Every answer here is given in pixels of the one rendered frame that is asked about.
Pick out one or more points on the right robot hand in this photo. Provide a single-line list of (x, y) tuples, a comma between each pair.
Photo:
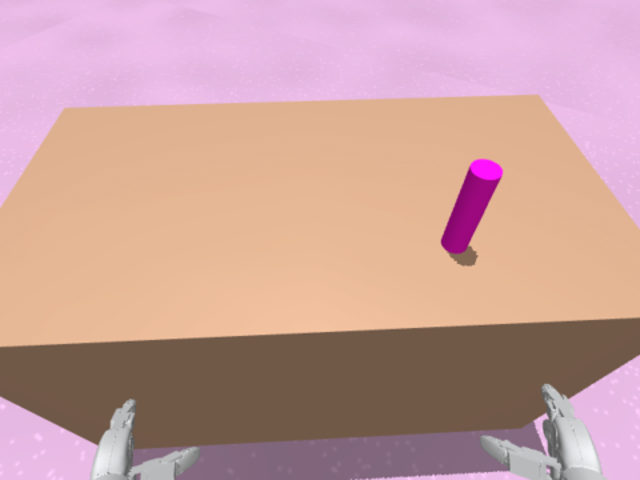
[(569, 444)]

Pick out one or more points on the left robot hand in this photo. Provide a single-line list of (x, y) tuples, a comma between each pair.
[(115, 452)]

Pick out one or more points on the can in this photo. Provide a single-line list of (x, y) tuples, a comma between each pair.
[(479, 185)]

